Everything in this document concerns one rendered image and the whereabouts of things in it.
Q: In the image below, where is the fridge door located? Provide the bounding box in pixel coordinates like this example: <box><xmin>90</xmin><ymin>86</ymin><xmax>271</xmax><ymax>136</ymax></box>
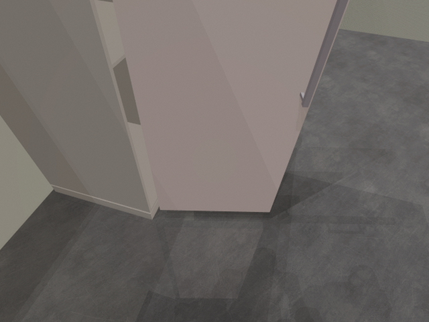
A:
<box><xmin>113</xmin><ymin>0</ymin><xmax>350</xmax><ymax>212</ymax></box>

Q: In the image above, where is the handle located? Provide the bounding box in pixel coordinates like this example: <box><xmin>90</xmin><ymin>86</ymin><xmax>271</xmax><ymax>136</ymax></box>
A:
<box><xmin>300</xmin><ymin>0</ymin><xmax>348</xmax><ymax>107</ymax></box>

